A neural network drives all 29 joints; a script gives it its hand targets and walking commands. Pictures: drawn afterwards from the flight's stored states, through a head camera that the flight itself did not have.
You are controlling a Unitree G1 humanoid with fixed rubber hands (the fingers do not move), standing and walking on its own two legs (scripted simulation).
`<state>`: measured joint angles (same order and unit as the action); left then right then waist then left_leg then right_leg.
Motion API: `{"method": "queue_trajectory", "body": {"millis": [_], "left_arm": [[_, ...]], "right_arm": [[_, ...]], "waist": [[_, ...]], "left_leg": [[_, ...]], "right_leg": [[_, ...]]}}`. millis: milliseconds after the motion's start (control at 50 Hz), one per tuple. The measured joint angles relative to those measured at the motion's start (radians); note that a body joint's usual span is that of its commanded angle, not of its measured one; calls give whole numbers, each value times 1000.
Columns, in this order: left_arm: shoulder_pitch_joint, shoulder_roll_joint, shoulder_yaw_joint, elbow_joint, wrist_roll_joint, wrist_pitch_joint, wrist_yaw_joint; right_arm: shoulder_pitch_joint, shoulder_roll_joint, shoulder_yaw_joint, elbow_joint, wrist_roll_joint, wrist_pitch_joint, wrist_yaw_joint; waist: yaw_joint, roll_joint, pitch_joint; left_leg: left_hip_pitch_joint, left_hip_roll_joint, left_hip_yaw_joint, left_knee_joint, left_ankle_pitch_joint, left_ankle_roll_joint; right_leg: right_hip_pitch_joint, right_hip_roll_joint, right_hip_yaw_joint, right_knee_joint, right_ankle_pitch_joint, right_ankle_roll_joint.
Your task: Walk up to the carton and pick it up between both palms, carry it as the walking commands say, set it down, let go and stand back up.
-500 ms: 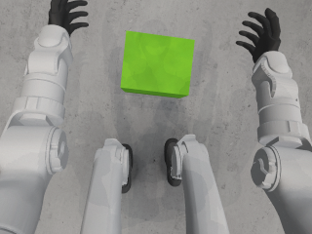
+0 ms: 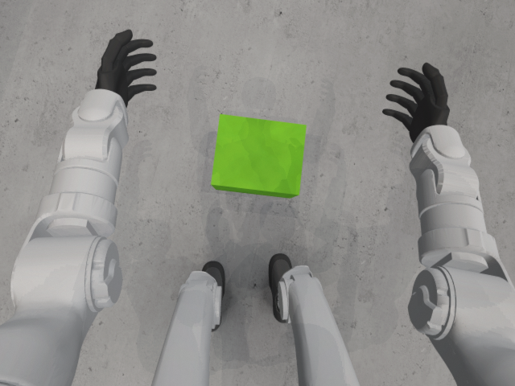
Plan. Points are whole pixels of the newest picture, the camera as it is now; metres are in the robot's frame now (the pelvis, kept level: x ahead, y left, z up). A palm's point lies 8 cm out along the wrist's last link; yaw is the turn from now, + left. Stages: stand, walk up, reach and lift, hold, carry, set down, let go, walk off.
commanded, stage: set down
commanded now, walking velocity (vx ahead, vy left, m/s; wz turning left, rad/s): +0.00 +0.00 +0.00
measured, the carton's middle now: (257, 159) +0.50 -0.04 -0.56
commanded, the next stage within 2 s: let go in 0.08 s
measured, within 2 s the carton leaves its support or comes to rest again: neither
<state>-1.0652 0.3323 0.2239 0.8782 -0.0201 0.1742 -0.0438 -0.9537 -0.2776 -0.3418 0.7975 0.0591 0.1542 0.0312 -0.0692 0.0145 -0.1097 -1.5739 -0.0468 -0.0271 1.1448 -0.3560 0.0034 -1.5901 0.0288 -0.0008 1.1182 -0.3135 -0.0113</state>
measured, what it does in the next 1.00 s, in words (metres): rises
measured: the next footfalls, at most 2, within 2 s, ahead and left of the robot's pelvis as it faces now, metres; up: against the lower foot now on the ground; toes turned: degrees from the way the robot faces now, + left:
none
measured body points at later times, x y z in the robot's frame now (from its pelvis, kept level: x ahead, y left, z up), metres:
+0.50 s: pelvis +0.05 +0.00 +0.08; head +0.27 +0.00 +0.47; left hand +0.42 +0.19 -0.04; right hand +0.39 -0.26 -0.03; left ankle +0.06 +0.11 -0.61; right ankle +0.08 -0.11 -0.61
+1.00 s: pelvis +0.09 +0.01 +0.13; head +0.13 +0.01 +0.58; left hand +0.27 +0.24 +0.05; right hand +0.25 -0.23 +0.06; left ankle +0.06 +0.11 -0.61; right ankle +0.08 -0.11 -0.61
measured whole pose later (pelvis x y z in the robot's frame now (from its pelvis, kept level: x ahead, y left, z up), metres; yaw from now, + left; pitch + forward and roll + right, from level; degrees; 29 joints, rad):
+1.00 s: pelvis +0.09 +0.01 +0.13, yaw -1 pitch +1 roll -1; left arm 0.20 0.19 0.06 0.45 0.02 0.06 -0.06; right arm 0.24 -0.21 -0.05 0.43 0.01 0.05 0.08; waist -0.01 0.00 0.05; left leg -0.19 -0.04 -0.04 0.45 -0.28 0.03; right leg -0.21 0.03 0.04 0.43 -0.24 -0.01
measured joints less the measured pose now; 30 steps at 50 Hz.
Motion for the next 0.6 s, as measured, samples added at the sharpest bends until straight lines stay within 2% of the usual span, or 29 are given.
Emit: {"method": "queue_trajectory", "body": {"millis": [160,240,360,440,600], "left_arm": [[20,-35,47,47,71,-28,1],[83,-67,57,-7,103,-30,21],[339,-117,-10,-202,100,-30,72],[521,-134,-61,-296,72,-38,80],[784,-151,-92,-312,59,-100,53]], "right_arm": [[19,30,-25,36,-76,-28,15],[78,39,-18,0,-105,-34,29],[302,25,57,-125,-101,-48,65],[460,15,108,-194,-76,-54,79],[721,44,187,-227,-45,-107,70]], "waist": [[-6,7,-3],[2,5,9],[22,-8,28],[25,-20,41],[22,-24,45]], "left_leg": [[89,-1,-7,-98,27,0],[124,-1,-6,-119,26,1],[254,1,2,-197,29,3],[394,2,4,-275,37,3],[708,9,-6,-430,53,0]], "right_leg": [[91,-2,-1,-100,26,0],[125,-1,2,-119,24,1],[247,2,16,-187,26,-2],[380,3,25,-253,30,-4],[694,8,26,-406,44,-8]]}}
